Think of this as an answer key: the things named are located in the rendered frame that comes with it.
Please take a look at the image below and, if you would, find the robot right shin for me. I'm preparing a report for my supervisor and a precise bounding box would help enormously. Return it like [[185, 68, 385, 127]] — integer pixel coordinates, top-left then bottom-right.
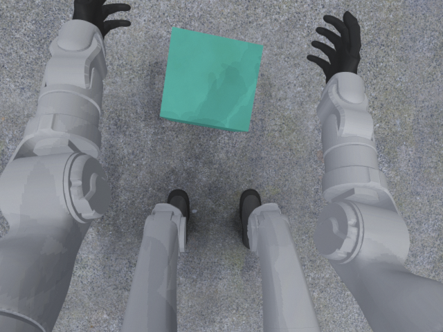
[[247, 203, 291, 235]]

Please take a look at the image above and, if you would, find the carton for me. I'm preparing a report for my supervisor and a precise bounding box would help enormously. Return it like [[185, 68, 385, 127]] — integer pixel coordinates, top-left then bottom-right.
[[160, 27, 263, 132]]

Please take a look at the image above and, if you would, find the right robot forearm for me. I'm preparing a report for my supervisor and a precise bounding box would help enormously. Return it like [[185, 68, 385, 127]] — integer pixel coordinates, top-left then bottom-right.
[[316, 72, 410, 238]]

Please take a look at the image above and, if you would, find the left robot forearm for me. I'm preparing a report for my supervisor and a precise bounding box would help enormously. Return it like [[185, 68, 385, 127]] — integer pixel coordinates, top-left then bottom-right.
[[0, 19, 107, 219]]

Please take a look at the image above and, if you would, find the right robot hand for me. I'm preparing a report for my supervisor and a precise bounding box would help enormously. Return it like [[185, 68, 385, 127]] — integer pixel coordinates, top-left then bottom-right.
[[307, 11, 361, 84]]

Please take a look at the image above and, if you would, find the robot right upper arm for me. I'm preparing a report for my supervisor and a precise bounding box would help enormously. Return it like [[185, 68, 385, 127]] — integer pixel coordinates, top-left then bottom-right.
[[313, 199, 443, 332]]

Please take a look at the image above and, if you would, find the robot left upper arm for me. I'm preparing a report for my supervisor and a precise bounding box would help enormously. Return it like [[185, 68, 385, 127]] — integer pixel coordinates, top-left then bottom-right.
[[0, 151, 111, 332]]

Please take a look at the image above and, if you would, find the robot right foot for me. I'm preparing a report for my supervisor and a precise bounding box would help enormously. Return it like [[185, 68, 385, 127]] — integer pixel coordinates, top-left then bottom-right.
[[239, 189, 261, 249]]

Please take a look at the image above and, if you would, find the left robot hand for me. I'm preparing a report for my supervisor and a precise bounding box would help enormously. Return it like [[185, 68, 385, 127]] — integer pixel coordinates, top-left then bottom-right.
[[72, 0, 131, 39]]

